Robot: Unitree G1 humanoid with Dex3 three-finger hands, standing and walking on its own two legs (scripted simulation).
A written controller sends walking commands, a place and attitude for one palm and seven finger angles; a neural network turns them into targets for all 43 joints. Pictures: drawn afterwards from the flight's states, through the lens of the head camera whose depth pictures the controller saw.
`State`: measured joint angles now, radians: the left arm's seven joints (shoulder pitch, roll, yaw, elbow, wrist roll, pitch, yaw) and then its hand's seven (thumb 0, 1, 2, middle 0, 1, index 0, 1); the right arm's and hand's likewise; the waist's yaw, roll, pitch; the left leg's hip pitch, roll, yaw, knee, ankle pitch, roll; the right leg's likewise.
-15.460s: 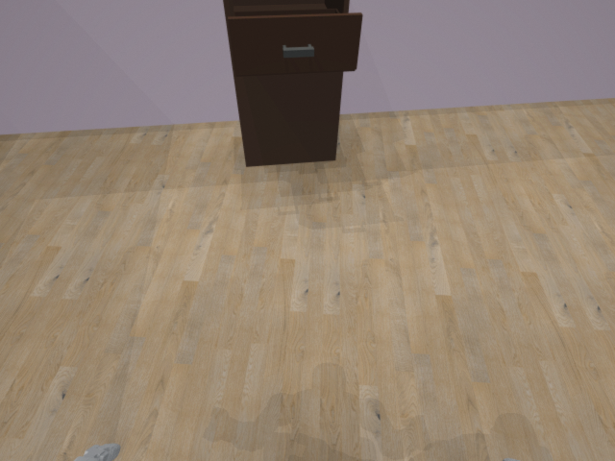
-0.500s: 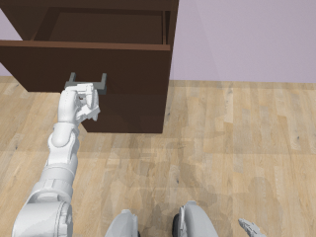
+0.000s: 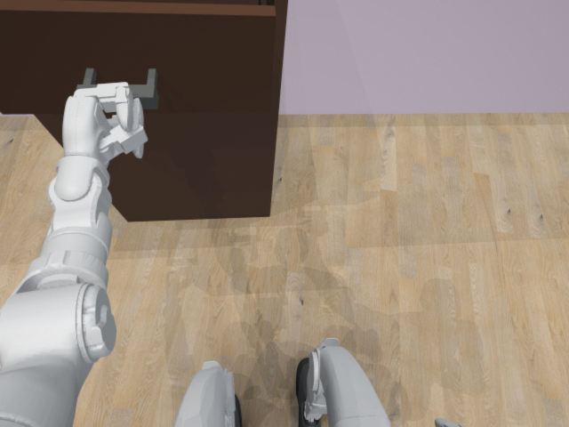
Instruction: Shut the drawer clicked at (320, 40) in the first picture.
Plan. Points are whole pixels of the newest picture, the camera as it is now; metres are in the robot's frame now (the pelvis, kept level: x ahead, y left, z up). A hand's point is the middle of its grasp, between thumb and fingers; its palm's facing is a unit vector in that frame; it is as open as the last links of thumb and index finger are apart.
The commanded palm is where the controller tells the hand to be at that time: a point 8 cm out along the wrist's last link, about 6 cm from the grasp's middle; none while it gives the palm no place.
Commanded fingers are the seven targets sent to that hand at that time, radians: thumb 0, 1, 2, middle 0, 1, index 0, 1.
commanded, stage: push the drawer shut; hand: left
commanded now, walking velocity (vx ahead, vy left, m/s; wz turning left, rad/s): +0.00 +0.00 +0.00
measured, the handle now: (120, 86) +0.58 +0.19 +0.05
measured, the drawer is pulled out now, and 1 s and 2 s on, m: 0.08 0.00 0.00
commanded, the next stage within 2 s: pull the fist back off the drawer in 0.96 s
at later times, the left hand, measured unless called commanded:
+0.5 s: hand (141, 90) +0.57 +0.16 +0.06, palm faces -0.02 -1.00 -0.04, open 3.0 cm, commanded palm +0.57 +0.20 +0.06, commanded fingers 0.00 0.90 0.90 -1.40 -1.60 -1.40 -1.60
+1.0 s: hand (133, 75) +0.60 +0.17 +0.06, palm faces -0.01 -1.00 -0.05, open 3.1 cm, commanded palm +0.63 +0.17 +0.06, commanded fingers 0.00 0.90 0.90 -1.40 -1.60 -1.40 -1.60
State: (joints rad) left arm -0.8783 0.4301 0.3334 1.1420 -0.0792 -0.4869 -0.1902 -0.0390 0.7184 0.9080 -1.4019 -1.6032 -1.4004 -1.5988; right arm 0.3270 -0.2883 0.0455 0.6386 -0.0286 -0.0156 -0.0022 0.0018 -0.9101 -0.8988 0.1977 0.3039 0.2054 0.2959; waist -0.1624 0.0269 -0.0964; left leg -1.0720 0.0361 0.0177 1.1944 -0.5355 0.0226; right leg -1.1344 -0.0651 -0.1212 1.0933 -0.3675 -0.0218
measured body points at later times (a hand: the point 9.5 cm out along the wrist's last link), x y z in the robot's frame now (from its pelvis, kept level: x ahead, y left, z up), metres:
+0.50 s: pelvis +0.00 +0.01 -0.01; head +0.18 +0.03 +0.41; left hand +0.56 +0.22 +0.06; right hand -0.01 -0.25 -0.11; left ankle +0.01 +0.10 -0.64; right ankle +0.08 -0.12 -0.64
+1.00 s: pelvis +0.00 +0.01 -0.02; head +0.20 +0.05 +0.38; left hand +0.59 +0.23 +0.06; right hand -0.04 -0.24 -0.11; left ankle +0.01 +0.10 -0.64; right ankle +0.08 -0.12 -0.64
